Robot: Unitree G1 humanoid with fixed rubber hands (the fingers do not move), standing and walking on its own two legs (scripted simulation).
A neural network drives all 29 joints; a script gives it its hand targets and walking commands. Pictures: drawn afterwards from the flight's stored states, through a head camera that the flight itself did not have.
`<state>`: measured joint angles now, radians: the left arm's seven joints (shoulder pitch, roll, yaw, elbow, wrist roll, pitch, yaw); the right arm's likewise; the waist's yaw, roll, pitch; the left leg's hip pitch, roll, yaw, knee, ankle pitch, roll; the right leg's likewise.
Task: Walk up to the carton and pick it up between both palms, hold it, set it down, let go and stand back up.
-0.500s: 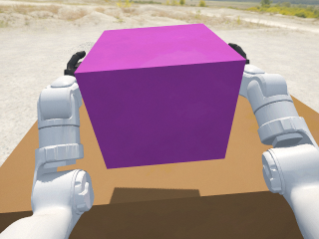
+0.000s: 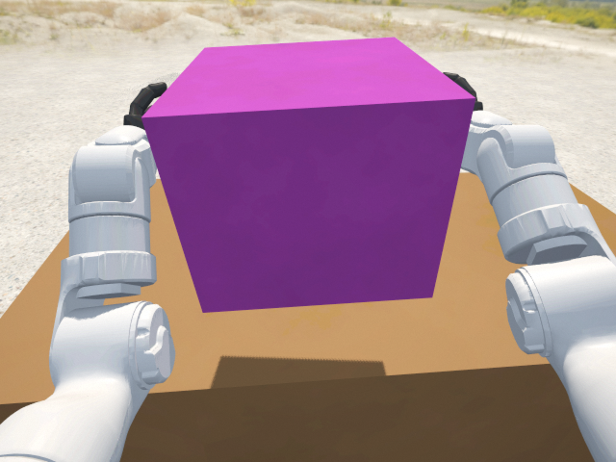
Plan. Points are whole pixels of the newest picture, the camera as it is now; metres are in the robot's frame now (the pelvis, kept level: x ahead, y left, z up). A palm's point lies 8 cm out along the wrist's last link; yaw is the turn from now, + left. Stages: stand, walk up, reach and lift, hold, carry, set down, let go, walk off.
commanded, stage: hold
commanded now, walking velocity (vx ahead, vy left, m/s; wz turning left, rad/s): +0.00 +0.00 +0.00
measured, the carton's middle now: (308, 161) +0.42 +0.00 +0.26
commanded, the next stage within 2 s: none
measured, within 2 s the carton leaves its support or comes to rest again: neither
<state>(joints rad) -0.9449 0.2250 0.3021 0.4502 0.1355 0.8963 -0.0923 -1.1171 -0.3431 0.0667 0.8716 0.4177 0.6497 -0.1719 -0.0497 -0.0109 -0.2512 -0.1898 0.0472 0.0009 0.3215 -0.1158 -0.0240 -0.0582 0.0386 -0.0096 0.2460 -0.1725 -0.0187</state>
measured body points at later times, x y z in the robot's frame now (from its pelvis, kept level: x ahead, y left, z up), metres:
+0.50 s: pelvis +0.00 +0.00 +0.00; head -0.10 +0.02 +0.44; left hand +0.37 +0.20 +0.30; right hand +0.38 -0.19 +0.32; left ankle +0.04 +0.13 -0.75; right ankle -0.02 -0.11 -0.75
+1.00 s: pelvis +0.00 +0.00 +0.00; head -0.09 +0.02 +0.44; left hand +0.38 +0.20 +0.30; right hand +0.39 -0.18 +0.31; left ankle +0.04 +0.13 -0.75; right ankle -0.02 -0.11 -0.75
